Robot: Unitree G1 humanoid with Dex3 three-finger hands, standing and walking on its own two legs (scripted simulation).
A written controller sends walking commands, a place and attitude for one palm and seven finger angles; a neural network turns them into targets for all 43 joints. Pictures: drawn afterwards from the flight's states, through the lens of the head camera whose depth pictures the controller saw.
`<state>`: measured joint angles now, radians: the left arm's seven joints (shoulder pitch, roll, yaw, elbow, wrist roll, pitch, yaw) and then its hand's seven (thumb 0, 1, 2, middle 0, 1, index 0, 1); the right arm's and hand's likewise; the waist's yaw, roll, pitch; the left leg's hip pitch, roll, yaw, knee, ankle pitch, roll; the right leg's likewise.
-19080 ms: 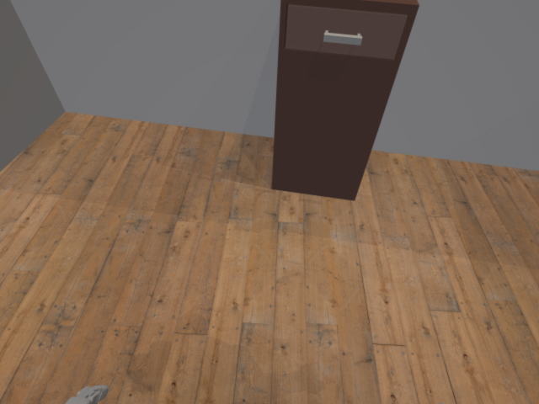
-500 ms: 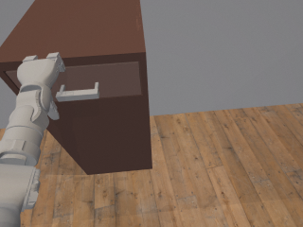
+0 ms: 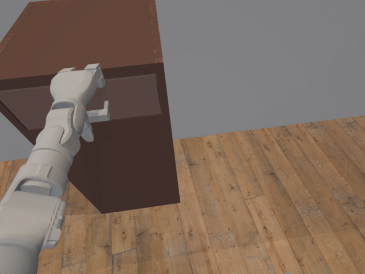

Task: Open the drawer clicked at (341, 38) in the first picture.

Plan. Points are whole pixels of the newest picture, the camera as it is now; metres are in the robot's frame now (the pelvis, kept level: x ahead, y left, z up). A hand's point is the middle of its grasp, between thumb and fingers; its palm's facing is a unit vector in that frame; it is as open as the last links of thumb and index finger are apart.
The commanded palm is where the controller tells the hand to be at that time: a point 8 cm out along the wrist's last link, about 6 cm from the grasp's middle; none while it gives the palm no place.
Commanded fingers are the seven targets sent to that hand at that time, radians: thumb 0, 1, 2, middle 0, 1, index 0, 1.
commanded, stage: move the hooked fingers above the handle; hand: left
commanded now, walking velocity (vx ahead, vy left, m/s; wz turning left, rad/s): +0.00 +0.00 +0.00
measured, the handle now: (85, 112) +0.51 +0.26 +0.06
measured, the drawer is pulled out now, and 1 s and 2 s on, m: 0.00 0.00 0.00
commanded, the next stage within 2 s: lower the fingers behind the handle in 1.98 s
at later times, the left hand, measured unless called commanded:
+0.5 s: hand (64, 118) +0.45 +0.28 +0.10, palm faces -0.05 +0.00 -1.00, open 13.8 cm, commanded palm +0.45 +0.27 +0.17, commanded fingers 0.00 -0.50 0.30 -0.30 -1.20 -0.30 -1.20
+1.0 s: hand (57, 119) +0.43 +0.28 +0.11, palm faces -0.07 -0.01 -1.00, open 13.8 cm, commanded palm +0.43 +0.27 +0.17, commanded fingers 0.00 -0.50 0.30 -0.30 -1.20 -0.30 -1.20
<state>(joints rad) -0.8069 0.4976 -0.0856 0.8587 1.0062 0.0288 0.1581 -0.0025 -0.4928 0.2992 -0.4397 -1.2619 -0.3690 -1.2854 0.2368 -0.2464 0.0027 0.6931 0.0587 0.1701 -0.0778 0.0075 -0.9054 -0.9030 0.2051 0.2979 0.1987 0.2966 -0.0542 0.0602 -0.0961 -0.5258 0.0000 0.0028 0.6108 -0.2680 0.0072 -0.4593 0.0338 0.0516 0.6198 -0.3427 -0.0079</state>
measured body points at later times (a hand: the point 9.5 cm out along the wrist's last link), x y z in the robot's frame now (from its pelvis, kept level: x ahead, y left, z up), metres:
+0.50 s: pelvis +0.00 +0.00 +0.00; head +0.07 +0.00 +0.44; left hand +0.44 +0.28 +0.15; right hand +0.04 -0.29 -0.12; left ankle +0.02 +0.12 -0.72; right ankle -0.03 -0.12 -0.72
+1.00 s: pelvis +0.00 +0.01 +0.00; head +0.04 +0.00 +0.45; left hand +0.43 +0.28 +0.16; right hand +0.09 -0.25 -0.13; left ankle +0.02 +0.12 -0.72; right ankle -0.03 -0.12 -0.72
